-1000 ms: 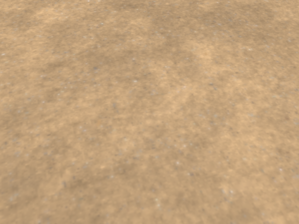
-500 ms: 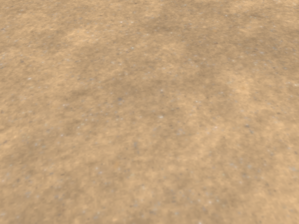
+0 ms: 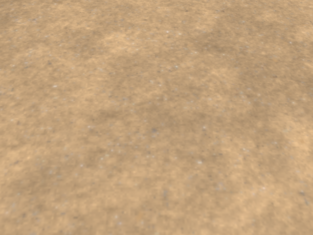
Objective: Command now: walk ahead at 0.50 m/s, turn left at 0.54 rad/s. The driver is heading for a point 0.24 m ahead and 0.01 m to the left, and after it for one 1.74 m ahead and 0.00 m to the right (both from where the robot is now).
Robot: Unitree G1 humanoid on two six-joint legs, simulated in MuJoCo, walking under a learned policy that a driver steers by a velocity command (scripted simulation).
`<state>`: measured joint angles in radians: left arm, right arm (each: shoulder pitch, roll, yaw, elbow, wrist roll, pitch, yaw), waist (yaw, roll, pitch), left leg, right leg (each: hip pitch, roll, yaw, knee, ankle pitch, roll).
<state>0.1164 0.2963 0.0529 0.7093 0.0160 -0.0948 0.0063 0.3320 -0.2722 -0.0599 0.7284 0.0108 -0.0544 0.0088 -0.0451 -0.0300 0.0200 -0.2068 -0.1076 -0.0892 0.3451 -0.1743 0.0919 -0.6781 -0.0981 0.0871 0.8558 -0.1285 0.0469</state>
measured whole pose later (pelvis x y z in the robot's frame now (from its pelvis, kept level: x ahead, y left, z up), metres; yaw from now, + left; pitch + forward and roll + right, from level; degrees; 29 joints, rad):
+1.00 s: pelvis +0.51 +0.08 +0.00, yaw +13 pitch +1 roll +1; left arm 0.14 0.30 0.05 0.78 0.00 -0.07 -0.01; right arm 0.37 -0.27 -0.05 0.78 0.00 -0.08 0.02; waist -0.05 -0.05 0.01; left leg -0.10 -0.07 0.03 0.25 -0.18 0.07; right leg -0.68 -0.12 0.04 0.85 -0.05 0.02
